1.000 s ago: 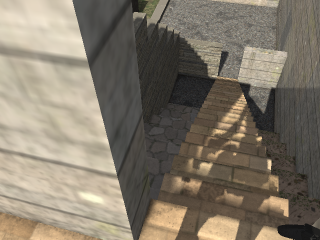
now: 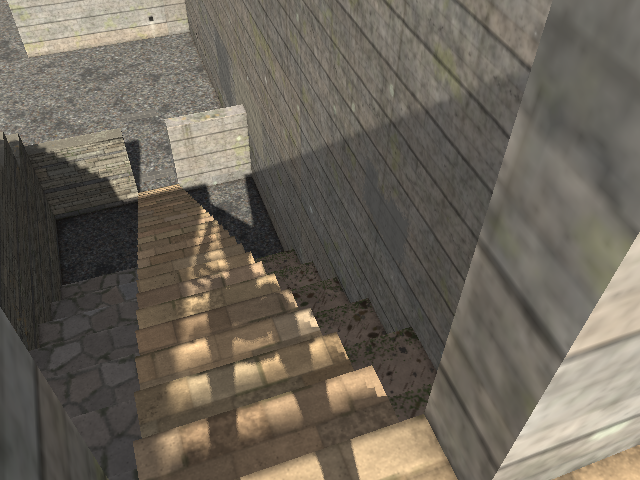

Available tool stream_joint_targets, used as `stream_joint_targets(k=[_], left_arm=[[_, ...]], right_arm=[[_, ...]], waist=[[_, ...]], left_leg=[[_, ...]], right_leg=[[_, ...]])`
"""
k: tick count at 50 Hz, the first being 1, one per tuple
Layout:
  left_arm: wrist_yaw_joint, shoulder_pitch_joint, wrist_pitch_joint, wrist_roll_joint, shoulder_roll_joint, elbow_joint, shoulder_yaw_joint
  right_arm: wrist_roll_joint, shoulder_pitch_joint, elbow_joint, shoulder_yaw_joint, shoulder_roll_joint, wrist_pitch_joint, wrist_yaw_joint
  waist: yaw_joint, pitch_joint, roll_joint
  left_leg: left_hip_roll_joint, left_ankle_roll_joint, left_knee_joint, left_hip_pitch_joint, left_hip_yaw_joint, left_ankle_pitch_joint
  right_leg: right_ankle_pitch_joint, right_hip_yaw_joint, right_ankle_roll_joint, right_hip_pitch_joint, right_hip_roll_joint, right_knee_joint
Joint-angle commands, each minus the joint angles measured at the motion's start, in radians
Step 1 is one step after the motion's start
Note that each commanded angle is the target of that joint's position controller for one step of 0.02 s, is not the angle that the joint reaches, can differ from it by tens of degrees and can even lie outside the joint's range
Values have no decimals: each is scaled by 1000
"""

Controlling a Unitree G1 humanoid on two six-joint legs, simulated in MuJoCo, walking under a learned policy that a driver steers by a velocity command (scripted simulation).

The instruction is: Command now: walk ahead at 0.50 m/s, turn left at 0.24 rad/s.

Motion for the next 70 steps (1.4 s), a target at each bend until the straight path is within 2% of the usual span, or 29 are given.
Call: stream_joint_targets(k=[1, 2, 3, 4, 7, 8, 9, 10, 11, 12, 20, 23, 24, 25, 26, 27, 28, 29, 33, 37, 41, 49, 53, 54, 57, 59, 61, 65, 70], left_arm=[[14, 19, -79, -11, 63, -74, 22], [23, 181, -95, -4, 149, -33, 42], [18, 170, -98, 7, 245, -45, 74], [18, 159, -96, -2, 190, -22, 67], [28, 94, -82, -8, 46, -3, 10], [6, 124, -30, -147, 164, 38, 70], [-3, 98, -7, -141, 178, 46, 74], [30, 150, -52, 26, 25, 31, 5], [15, 75, -13, -120, 91, 45, 51], [24, 99, 14, -150, 84, 63, 49], [96, 114, 88, -123, 134, 103, 72], [103, 34, 96, -135, 180, 67, 80], [112, 35, 96, -141, 180, 53, 75], [121, 148, 107, -80, 64, 30, 39], [7, 149, -15, 43, -47, -10, -36], [30, -14, 6, -39, 51, -25, 14], [55, 19, 30, -93, 97, -17, 22], [98, 204, 57, -31, 189, 22, 77], [89, 115, 202, -50, 59, -9, 53], [64, 89, 194, -56, 51, 32, 62], [34, -22, 199, -58, 73, 60, 66], [79, -26, 192, -48, 132, 59, 84], [37, 74, 196, -65, 91, 44, 63], [26, 14, 185, -105, 48, 41, 44], [-19, 124, 167, -85, 104, 27, 66], [-39, 319, 122, -75, 131, 76, 86], [-59, 223, 148, -89, 308, 23, 113], [-21, 31, 174, -80, 179, -30, 67], [58, 80, 153, -48, 115, -31, 72]], right_arm=[[-26, -45, -63, -27, -104, 0, 13], [-36, -30, -79, 6, 21, -10, 11], [-31, -38, -111, -10, -18, -47, 19], [-23, -117, -90, -26, -103, -52, 11], [-57, -111, -26, -16, -72, -32, 5], [137, -203, -103, -28, -66, 29, 39], [142, -233, -130, -13, -40, 64, 41], [-54, -132, -51, 0, -41, 19, 76], [99, -200, -128, -34, -61, 83, 51], [123, -161, -114, -3, -2, 106, 40], [38, -328, -259, -32, -36, 129, 11], [76, -50, -184, -71, -85, 114, 10], [86, 129, -148, -105, -150, 109, 0], [64, 174, -144, -107, -275, 100, -11], [-85, 276, -111, -62, -161, 43, 24], [-127, 208, -96, -14, -92, -4, 61], [-86, 200, -64, -24, -145, -25, 78], [-12, 41, -139, -77, -153, 60, -31], [-19, 17, -127, -68, -212, 127, -57], [5, 70, -77, -88, -231, 134, -50], [-7, -31, -116, -66, -198, 138, -50], [4, 28, -125, -84, -193, 130, -100], [-36, 14, -105, -89, -222, 143, -103], [8, 79, -68, -123, -307, 116, -96], [1, -24, -57, -123, -307, 98, -89], [42, -29, -12, -120, -283, 111, -100], [46, -119, -125, -75, -184, 140, -131], [0, -53, -104, -102, -253, 159, -123], [-24, -113, -130, -42, -153, 151, -76]], waist=[[82, -6, 39], [118, -63, -99], [110, 73, -258], [137, 146, -98], [94, 103, -63], [151, 95, 64], [152, 76, 37], [108, 51, -149], [130, 118, 20], [127, 82, -40], [169, 131, -56], [28, 10, -18], [-58, -82, 42], [46, -230, 250], [-93, -456, 274], [-11, -13, 71], [30, -100, -2], [123, -79, -44], [139, -6, 57], [136, -45, 102], [111, 59, 242], [49, 48, 221], [49, 81, 247], [-9, 160, 237], [35, 57, 335], [123, -25, 79], [88, 97, -313], [23, 120, -178], [89, 87, -214]], left_leg=[[153, 202, 17, -137, -348, -329], [7, 95, 379, -323, -178, -250], [-87, 35, 526, -696, -95, -252], [9, 39, 651, -790, -143, -154], [46, 30, 744, -675, -64, 78], [73, 11, 705, -732, 48, 70], [74, 0, 666, -663, 75, 87], [85, 24, 689, -616, -21, 181], [50, -2, 621, -582, 83, 164], [62, -26, 596, -548, 110, 161], [34, 47, 336, -523, 142, 115], [-68, 99, 197, 21, 197, 89], [-40, 119, 99, 359, 78, 26], [274, 206, -57, 657, -548, -115], [248, 242, -125, 649, -718, -406], [340, 112, -130, 445, -814, -95], [374, 73, -98, 365, -666, 384], [435, 127, -42, 237, -484, 1251], [209, 43, -24, -64, -266, 919], [166, -169, -94, 20, -263, 608], [119, -77, -240, -66, -260, -175], [256, 138, -213, 161, -271, -23], [283, 137, -244, 127, -248, -89], [229, 107, -196, 134, -198, -82], [204, 134, -152, 99, -142, 50], [123, 116, 72, -19, -67, 62], [-118, 31, 514, -394, 52, -496], [-64, 67, 821, -304, 18, -215], [-63, 63, 709, -341, 32, -151]], right_leg=[[75, 48, -123, 217, -52, -189], [153, 322, -314, 372, -281, -239], [94, 742, -510, 412, -484, -401], [-96, 667, -450, 382, -469, -455], [85, 283, -286, 295, -301, -456], [417, 90, -131, 431, -214, -433], [537, 36, -102, 369, -187, -442], [575, 73, -256, 293, -261, -445], [589, -92, -115, 282, -145, -435], [652, -94, -98, 300, -150, -400], [701, -116, -143, 397, -255, -222], [911, -209, -123, 178, -196, 62], [620, -212, -95, -55, -134, 342], [-289, -77, -54, -395, 25, 733], [-119, 355, -107, -508, 61, 803], [-35, 318, 17, -781, 57, 908], [-33, 301, 97, -685, 29, 937], [-66, 89, 56, -342, -10, 864], [-24, 102, 17, -239, 18, 735], [65, 100, 68, -229, 41, 643], [147, 135, 75, -244, 70, 641], [-48, 193, 18, -337, 158, 739], [-117, 144, -18, -220, 90, 404], [-55, 172, -23, -262, 45, 244], [-43, 49, -40, -26, 27, -37], [192, 41, -29, 223, 86, -247], [615, 520, -183, 135, -199, -271], [393, 424, -186, -15, -94, -301], [540, 456, -284, 157, -93, -253]])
